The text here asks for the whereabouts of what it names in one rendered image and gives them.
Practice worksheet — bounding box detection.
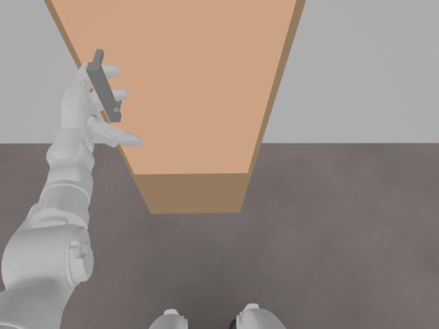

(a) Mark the left robot forearm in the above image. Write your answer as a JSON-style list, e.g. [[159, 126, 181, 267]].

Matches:
[[1, 127, 95, 287]]

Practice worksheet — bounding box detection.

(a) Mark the robot left upper arm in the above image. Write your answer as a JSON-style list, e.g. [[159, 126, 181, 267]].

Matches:
[[0, 224, 94, 329]]

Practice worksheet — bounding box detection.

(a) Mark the robot left thigh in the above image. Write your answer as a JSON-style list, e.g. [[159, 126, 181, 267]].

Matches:
[[149, 314, 188, 329]]

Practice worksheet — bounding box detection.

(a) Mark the cupboard door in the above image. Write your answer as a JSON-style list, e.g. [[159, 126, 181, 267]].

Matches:
[[51, 0, 296, 174]]

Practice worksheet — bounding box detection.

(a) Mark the left robot hand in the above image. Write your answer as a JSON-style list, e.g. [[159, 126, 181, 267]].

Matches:
[[60, 63, 143, 147]]

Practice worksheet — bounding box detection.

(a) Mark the robot right shin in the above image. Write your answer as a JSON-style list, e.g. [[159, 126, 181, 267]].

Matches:
[[242, 303, 259, 312]]

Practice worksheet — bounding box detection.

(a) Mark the handle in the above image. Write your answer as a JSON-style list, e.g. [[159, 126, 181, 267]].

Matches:
[[86, 49, 121, 123]]

